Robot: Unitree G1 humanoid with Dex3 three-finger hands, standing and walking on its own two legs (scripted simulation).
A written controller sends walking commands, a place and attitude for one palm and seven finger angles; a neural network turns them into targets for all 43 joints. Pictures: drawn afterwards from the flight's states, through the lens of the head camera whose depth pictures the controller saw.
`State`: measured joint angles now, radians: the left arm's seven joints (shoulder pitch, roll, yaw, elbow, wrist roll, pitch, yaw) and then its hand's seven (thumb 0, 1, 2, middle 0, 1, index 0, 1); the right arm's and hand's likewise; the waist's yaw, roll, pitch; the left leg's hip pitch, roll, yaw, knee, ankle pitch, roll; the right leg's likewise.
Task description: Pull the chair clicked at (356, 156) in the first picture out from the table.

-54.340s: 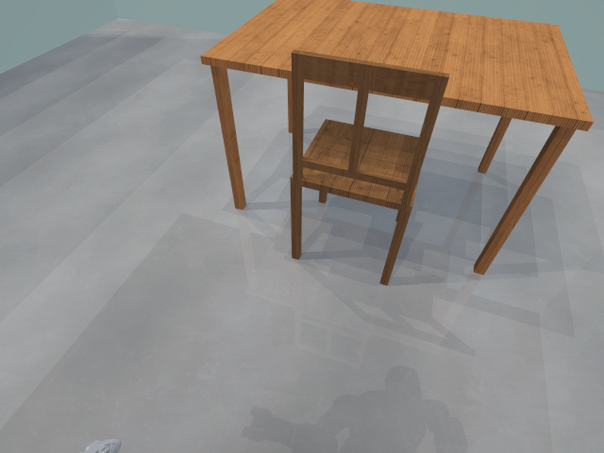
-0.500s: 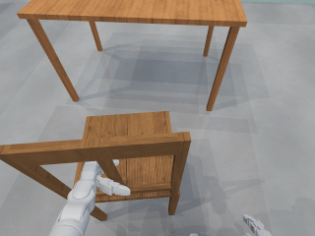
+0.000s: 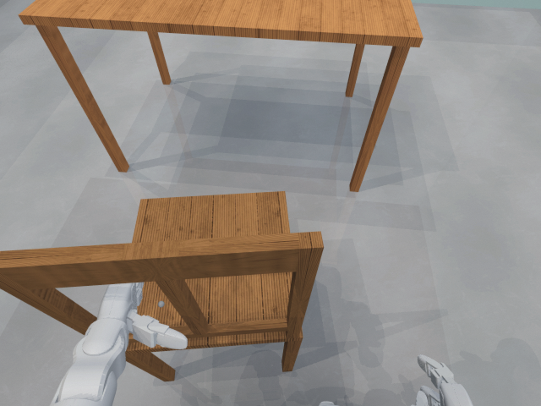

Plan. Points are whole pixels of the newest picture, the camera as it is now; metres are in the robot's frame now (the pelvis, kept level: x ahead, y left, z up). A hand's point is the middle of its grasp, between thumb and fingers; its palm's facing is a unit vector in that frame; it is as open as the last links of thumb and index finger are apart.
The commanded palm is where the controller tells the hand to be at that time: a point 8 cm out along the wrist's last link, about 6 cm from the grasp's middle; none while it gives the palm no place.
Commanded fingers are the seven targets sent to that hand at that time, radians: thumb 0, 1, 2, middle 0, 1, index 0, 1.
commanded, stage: draw the fingers out of the gap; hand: left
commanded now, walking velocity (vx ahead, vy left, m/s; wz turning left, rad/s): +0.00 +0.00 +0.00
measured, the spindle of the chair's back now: (187, 306) +0.29 +0.14 -0.07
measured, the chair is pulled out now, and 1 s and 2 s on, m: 0.63 0.63 0.63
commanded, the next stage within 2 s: draw the hand back to the body in 0.58 s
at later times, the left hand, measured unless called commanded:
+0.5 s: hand (156, 374) +0.19 +0.16 -0.05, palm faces -0.01 -0.99 -0.14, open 17.5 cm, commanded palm +0.17 +0.22 -0.02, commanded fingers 0.00 -0.55 0.20 0.00 0.00 0.00 0.00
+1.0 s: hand (126, 388) +0.16 +0.18 +0.02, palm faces +0.01 -1.00 -0.09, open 17.5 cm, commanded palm +0.13 +0.24 +0.04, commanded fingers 0.00 -0.55 0.20 0.00 0.00 0.00 0.00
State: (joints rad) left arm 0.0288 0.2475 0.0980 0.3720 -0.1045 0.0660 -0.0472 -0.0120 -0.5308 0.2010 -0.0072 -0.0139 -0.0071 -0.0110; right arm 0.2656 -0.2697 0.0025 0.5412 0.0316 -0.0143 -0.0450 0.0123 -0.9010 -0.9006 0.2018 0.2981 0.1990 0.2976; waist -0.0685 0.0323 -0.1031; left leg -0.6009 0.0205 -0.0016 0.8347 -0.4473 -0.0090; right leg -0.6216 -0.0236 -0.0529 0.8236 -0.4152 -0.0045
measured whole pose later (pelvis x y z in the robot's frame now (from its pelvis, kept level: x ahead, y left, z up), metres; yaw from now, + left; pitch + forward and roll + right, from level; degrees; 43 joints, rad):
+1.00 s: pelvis -0.03 +0.00 -0.04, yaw +1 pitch +14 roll -2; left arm 0.58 0.24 0.10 -0.18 -0.23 -0.37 -0.19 -0.01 -0.54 0.20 0.00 0.00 0.00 0.00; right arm 0.20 -0.20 -0.02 0.54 0.05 -0.14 -0.05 0.01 -0.90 -0.90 0.20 0.30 0.20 0.30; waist -0.02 0.05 -0.15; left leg -0.81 0.02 -0.05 1.11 -0.54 -0.02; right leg -0.80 -0.03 -0.09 1.06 -0.50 -0.01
